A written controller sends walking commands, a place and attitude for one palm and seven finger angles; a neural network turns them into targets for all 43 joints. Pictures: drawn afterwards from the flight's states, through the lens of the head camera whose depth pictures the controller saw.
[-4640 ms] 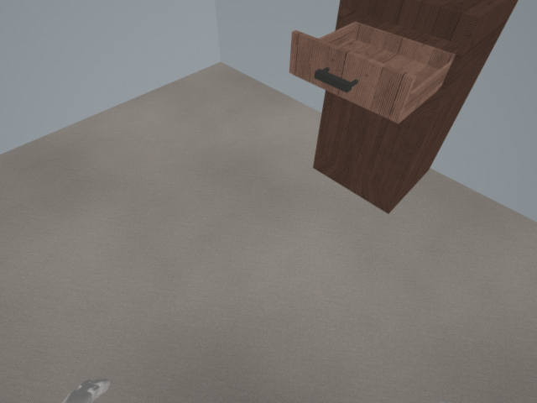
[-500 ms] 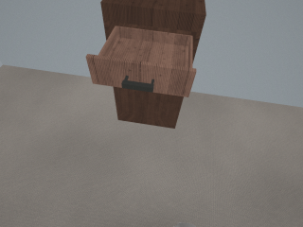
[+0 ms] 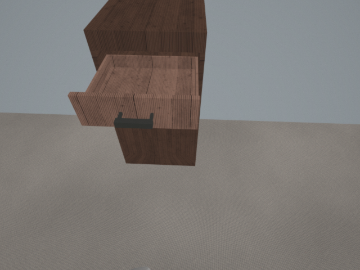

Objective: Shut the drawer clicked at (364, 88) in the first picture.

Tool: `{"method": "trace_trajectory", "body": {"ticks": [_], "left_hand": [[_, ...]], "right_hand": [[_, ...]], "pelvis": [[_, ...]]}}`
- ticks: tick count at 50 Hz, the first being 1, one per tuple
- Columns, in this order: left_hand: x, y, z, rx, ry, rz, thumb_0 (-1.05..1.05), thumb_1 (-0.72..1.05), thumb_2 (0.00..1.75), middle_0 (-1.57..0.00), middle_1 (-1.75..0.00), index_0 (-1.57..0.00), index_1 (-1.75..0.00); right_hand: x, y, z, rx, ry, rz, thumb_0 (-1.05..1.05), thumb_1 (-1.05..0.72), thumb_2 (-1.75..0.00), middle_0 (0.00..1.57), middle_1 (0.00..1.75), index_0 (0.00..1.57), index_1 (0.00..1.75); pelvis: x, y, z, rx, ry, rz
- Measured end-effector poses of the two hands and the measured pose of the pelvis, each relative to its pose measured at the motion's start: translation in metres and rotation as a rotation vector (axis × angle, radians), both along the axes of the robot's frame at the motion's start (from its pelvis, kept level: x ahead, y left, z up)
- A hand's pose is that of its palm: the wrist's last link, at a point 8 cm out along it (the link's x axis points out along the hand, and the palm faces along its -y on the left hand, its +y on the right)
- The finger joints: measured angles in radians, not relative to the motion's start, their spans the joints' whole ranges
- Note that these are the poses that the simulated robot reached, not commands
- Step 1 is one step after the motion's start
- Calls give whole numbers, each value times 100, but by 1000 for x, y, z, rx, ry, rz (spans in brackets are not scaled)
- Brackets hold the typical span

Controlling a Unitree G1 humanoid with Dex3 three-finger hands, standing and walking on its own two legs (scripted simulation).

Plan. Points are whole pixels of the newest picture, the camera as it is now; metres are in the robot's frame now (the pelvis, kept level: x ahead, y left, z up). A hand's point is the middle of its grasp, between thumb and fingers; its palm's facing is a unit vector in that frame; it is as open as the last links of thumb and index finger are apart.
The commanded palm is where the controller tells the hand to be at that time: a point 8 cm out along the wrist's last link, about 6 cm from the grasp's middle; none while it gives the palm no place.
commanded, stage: take the last steps up to it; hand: left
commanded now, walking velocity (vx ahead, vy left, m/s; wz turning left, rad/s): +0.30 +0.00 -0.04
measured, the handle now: (134, 119) +0.57 +0.19 -0.03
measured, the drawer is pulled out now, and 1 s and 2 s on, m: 0.30 0.30 0.30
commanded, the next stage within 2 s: come to a stop and stand still in 0.68 s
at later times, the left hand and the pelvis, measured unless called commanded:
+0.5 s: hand (111, 245) +0.22 +0.21 -0.17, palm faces -0.04 -0.99 -0.16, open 7.4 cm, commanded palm none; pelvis +0.14 +0.03 +0.00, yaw -4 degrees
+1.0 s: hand (142, 209) +0.32 +0.14 -0.17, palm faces +0.01 -0.97 -0.24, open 7.2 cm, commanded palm none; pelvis +0.26 -0.04 +0.00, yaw -2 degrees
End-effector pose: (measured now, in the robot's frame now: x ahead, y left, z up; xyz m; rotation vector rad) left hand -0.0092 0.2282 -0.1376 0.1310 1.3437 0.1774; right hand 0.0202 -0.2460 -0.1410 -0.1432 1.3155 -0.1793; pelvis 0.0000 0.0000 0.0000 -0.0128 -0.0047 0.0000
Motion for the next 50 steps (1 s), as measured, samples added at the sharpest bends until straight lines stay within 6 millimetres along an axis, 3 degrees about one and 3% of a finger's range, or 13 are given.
{"method": "trace_trajectory", "body": {"ticks": [7,11,17,22,29,34,36,39,43,47,50], "left_hand": [[-15,16,-26,-62,153,56,0,91,90,-20,-30,-20,-30],[8,31,-29,-73,205,16,0,91,90,-20,-30,-20,-30],[97,46,-17,-51,78,-38,0,91,90,-20,-30,-20,-30],[176,42,-9,-36,-37,-74,0,91,90,-20,-30,-20,-30],[283,4,-3,-24,-128,-176,0,91,90,-20,-30,-19,-30],[350,-36,-7,-6,-209,-220,0,91,90,-20,-30,-20,-30],[360,-47,-6,-7,-233,-206,0,91,90,-20,-30,-20,-30],[356,-58,-1,-13,-221,-159,0,91,90,-20,-30,-20,-30],[353,-50,10,39,-224,-83,-4,95,90,-20,-30,-20,-30],[338,-44,9,58,-146,-80,-4,95,90,-20,-30,-20,-30],[322,-40,5,53,-90,-59,-2,94,90,-20,-30,-20,-30]], "right_hand": [[80,35,1,-27,-108,52,0,-91,-90,19,30,20,30],[99,54,4,-32,-157,23,0,-91,-90,19,30,20,30],[81,64,10,-35,-58,-56,-1,-94,-90,20,30,20,30],[57,73,7,10,79,-106,0,-93,-90,20,30,20,30],[41,75,-1,86,231,-198,0,-91,-90,20,30,20,30],[50,55,-18,137,329,-231,0,-91,-90,20,30,20,30],[67,42,-21,140,339,-214,0,-91,-90,20,30,20,30],[111,16,-20,113,283,-174,0,-91,-90,20,30,20,30],[182,-13,-17,64,153,-108,0,-91,-90,19,30,20,30],[245,-26,-16,38,30,-74,0,-91,-90,19,30,20,30],[279,-27,-13,27,-32,-46,0,-91,-90,19,30,20,30]], "pelvis": [[44,28,-14,-17,-10,-16],[64,41,-14,-3,-26,-56],[96,48,-1,7,-27,-66],[126,41,2,15,-23,-68],[171,15,-3,30,-16,-78],[210,-17,-20,37,-9,-75],[220,-27,-20,30,-17,-59],[235,-37,-13,29,-24,-44],[251,-45,-4,21,-18,-29],[259,-44,-2,17,-14,-38],[261,-39,-4,14,-17,-43]]}}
